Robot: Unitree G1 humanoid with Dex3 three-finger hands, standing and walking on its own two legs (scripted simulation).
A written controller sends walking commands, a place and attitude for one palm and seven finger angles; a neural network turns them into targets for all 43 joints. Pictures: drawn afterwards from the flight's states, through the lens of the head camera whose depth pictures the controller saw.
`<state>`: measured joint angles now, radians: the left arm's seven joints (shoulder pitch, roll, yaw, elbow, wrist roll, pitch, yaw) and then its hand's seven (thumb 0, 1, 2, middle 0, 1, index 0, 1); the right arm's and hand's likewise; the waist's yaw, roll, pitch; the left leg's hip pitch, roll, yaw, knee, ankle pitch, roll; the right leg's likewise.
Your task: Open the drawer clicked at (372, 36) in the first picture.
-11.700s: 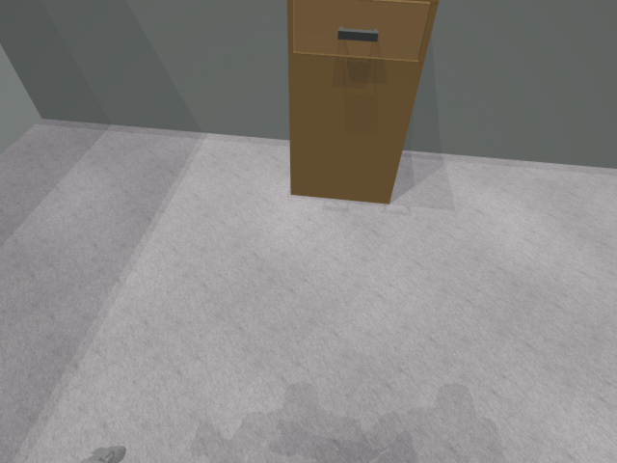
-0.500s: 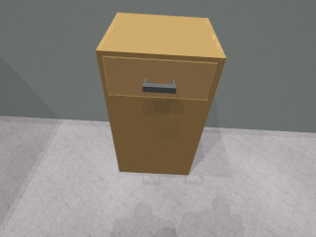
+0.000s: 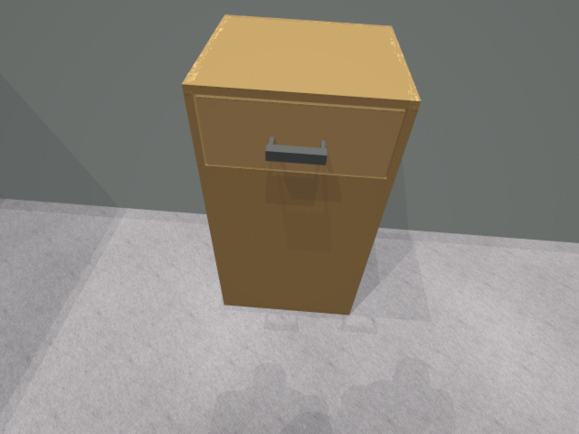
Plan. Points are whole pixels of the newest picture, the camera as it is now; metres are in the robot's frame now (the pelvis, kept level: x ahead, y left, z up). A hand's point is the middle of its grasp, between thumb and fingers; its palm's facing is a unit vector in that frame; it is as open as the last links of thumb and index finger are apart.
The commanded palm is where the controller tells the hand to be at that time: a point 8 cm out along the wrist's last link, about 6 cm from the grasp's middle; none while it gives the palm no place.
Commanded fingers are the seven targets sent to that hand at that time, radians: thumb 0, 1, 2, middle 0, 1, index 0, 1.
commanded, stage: shuffle to correct the standing spot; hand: left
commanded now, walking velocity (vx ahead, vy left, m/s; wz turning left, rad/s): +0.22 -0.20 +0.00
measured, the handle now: (296, 148) +0.69 +0.04 +0.02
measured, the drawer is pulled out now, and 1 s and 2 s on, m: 0.00 0.00 0.00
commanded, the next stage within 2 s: come to a stop and stand still in 0.72 s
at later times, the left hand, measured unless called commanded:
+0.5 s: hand out of the picture +0.13 +0.13 -0.17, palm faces -0.01 -0.99 -0.16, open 7.3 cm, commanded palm none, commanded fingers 0.00 0.90 0.90 -0.20 -0.30 -0.20 -0.30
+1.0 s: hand (292, 425) +0.19 +0.01 -0.19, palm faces +0.06 -0.99 -0.13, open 7.3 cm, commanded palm none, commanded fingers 0.00 0.90 0.90 -0.20 -0.30 -0.20 -0.30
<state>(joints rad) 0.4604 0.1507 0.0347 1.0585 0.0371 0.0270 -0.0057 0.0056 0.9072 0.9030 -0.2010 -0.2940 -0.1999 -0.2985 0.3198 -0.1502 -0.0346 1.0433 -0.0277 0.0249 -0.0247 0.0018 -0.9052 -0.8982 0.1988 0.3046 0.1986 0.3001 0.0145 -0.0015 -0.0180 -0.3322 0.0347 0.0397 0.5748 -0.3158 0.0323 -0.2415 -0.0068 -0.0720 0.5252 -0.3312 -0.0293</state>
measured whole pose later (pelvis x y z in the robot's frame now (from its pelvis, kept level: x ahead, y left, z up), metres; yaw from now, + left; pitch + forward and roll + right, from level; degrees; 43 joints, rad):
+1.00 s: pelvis +0.19 -0.15 -0.01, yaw -1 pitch +0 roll +0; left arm 0.31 0.16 0.02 1.06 0.01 0.02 0.02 0.01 0.93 0.90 -0.20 -0.29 -0.20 -0.30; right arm 0.22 -0.13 -0.01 1.00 -0.02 -0.02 -0.04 0.00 -0.92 -0.90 0.19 0.30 0.19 0.30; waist 0.02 -0.06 0.00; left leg -0.29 0.05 0.19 0.61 -0.32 0.05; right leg -0.26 -0.01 -0.15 0.61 -0.37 -0.02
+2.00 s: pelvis +0.13 -0.13 +0.01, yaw +0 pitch -1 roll +0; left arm 0.35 0.12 0.02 1.12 0.01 0.01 0.02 0.01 0.91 0.90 -0.20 -0.29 -0.20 -0.30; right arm 0.39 -0.10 0.01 1.11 -0.02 0.02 -0.02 0.00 -0.91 -0.90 0.20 0.30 0.20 0.30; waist 0.01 -0.01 0.00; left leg -0.22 0.02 0.08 0.44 -0.21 0.02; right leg -0.25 -0.04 -0.13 0.43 -0.17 -0.02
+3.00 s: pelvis +0.12 -0.09 -0.02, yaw -1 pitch +4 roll +2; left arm 0.33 0.25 -0.11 0.09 0.89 -0.02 0.35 0.01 0.69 0.81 -0.21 -0.44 -0.21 -0.44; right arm 0.14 -0.26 -0.01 0.57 -0.02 -0.04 0.01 0.01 -0.91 -0.90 0.20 0.30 0.20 0.30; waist 0.02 0.02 -0.09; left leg -0.43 -0.05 0.13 0.68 -0.32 0.07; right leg -0.51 0.02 0.08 0.75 -0.30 -0.02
